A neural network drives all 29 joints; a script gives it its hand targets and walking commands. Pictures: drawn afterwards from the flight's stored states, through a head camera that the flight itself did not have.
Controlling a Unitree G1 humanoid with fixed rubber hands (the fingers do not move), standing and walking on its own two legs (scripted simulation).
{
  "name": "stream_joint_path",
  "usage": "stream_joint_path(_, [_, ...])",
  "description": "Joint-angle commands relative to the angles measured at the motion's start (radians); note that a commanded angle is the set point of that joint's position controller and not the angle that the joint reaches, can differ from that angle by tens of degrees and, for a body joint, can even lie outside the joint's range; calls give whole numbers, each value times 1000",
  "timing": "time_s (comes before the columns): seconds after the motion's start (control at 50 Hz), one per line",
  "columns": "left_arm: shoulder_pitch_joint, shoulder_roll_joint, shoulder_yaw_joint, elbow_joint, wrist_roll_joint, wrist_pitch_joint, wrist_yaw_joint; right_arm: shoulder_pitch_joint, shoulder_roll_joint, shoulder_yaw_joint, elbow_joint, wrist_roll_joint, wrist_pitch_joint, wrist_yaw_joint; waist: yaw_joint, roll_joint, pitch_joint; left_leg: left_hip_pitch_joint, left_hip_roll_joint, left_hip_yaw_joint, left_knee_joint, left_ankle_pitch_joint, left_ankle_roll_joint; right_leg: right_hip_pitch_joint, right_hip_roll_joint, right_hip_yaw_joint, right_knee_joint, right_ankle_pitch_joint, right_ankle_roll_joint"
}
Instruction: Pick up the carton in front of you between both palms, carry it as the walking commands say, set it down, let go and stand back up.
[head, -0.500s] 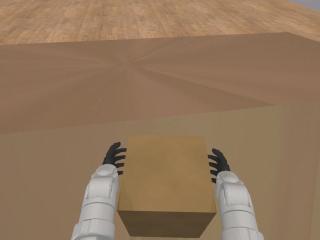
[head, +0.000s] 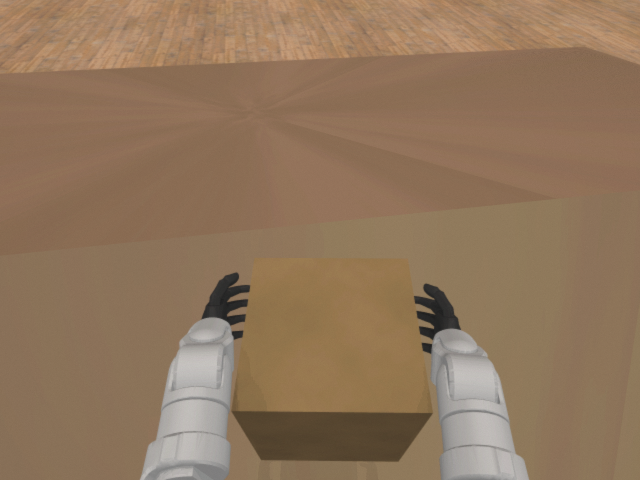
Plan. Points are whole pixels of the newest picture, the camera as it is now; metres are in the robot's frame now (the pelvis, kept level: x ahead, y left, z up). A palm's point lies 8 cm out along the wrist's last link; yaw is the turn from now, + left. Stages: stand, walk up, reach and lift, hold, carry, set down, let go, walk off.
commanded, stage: reach and lift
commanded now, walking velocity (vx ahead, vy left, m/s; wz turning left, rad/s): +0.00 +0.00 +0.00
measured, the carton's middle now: (330, 365) +0.30 +0.00 -0.05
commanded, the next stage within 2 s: hold in 0.44 s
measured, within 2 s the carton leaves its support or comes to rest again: neither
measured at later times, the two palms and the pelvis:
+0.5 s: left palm (211, 324) +0.30 +0.15 +0.05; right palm (444, 338) +0.29 -0.14 +0.04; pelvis +0.01 +0.01 +0.00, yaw +0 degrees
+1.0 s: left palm (208, 325) +0.29 +0.15 +0.06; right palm (449, 337) +0.29 -0.14 +0.05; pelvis -0.01 +0.00 +0.00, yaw +0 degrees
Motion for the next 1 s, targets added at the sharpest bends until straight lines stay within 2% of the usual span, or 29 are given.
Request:
stream_joint_path(0.0, [-409, -936, -533, 24, -232, -3, -256, -487, 945, 535, -46, 252, -37, 242, 2, -11, -288, 33, -83, 13, -74, 173, 12, 150, 69, 8, -60, 186, 8])
stream_joint_path(0.14, [-350, -927, -559, -36, -249, 17, -249, -427, 928, 559, -108, 268, -19, 237, 1, -9, -285, 70, -85, 7, -88, 248, 8, 177, 73, 12, -72, 253, 9])
stream_joint_path(0.42, [-342, -941, -588, -90, -275, 60, -238, -435, 904, 581, -157, 285, 15, 242, 0, 4, -252, 90, -77, 1, -100, 236, 3, 171, 79, 8, -83, 205, 1])
stream_joint_path(0.52, [-318, -939, -633, -163, -305, 98, -231, -416, 903, 636, -233, 320, 51, 237, 6, 3, -287, 131, -74, -2, -110, 306, -2, 204, 79, 13, -96, 260, 3])
stream_joint_path(0.66, [-354, -903, -581, -123, -280, 131, -236, -441, 874, 569, -181, 286, 85, 238, 2, 3, -158, 71, -68, 7, -137, 110, 9, 157, 73, 4, -117, 89, -5])
stream_joint_path(0.84, [-448, -930, -567, -80, -273, 116, -251, -539, 908, 564, -147, 290, 74, 250, 8, 0, -192, 55, -65, 14, -122, 38, 15, 152, 67, 3, -105, 25, -6])
stream_joint_path(0.98, [-453, -921, -557, -66, -265, 114, -255, -538, 914, 557, -131, 285, 75, 248, 9, -6, -199, 57, -68, 18, -123, 49, 15, 161, 66, 5, -108, 40, -1])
